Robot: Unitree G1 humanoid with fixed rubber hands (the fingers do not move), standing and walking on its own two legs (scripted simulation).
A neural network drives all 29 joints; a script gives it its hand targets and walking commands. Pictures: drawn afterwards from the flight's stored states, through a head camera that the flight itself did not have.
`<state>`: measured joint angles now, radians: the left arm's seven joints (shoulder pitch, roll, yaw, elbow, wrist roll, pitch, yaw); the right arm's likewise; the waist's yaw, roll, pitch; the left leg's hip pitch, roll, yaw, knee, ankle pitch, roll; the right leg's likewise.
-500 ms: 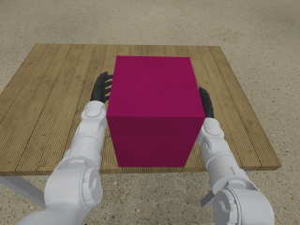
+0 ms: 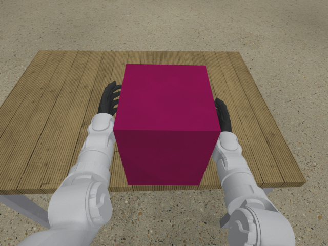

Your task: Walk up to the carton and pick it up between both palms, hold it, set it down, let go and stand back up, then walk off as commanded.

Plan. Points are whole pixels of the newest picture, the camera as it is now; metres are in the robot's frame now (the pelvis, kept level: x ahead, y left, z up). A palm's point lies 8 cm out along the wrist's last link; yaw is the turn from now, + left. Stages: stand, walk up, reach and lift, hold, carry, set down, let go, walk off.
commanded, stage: reach and lift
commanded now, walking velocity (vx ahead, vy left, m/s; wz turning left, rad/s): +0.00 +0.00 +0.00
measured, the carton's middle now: (164, 128) +0.42 +0.00 +0.05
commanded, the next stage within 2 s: none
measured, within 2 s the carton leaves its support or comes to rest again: leaves its support in 0.66 s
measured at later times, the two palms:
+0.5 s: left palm (107, 112) +0.44 +0.15 +0.10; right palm (221, 130) +0.39 -0.14 +0.07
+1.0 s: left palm (108, 107) +0.41 +0.14 +0.14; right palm (230, 135) +0.36 -0.15 +0.10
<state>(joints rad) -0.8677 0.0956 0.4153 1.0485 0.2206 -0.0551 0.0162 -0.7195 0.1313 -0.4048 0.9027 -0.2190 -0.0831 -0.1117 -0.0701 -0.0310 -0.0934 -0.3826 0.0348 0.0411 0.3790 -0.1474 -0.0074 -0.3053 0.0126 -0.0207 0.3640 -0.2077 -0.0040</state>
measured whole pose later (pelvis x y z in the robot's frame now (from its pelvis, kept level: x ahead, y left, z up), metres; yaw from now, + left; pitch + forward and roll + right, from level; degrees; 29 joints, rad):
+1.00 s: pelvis -0.02 +0.00 +0.00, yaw +0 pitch +7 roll -1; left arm -0.86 0.06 0.38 1.05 0.26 -0.17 0.03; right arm -0.66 0.13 -0.42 0.97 -0.22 -0.31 -0.15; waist -0.07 -0.03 -0.14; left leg -0.36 0.03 0.04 0.35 -0.11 -0.01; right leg -0.28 0.01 -0.02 0.33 -0.17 0.00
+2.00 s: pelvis -0.04 +0.01 +0.00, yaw +0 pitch -3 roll -1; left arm -0.89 0.10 0.28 0.89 0.16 0.36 0.13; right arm -0.78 0.02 -0.17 0.88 0.00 0.24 -0.15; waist -0.05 -0.04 -0.14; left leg -0.21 0.03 0.04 0.36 -0.10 0.00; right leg -0.13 0.01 -0.02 0.33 -0.15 0.00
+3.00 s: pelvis -0.03 +0.01 +0.00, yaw +0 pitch -2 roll -1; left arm -0.92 0.11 0.20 0.65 0.16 0.69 0.15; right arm -0.86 -0.07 -0.05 0.76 0.21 0.47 -0.18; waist -0.05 -0.04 -0.16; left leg -0.22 0.03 0.04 0.38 -0.12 0.00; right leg -0.13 0.01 -0.02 0.33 -0.17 0.00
